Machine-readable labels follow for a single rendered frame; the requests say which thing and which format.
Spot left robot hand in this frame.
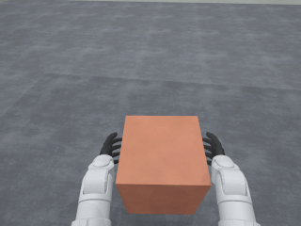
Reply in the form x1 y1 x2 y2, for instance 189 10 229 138
99 132 122 164

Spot carton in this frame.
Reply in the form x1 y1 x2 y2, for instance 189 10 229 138
116 115 212 215

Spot robot left forearm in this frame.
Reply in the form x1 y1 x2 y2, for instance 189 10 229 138
71 154 115 226

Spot right robot hand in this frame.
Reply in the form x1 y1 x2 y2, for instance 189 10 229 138
202 132 225 166

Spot robot right forearm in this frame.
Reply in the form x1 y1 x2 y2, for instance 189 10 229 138
211 154 261 226

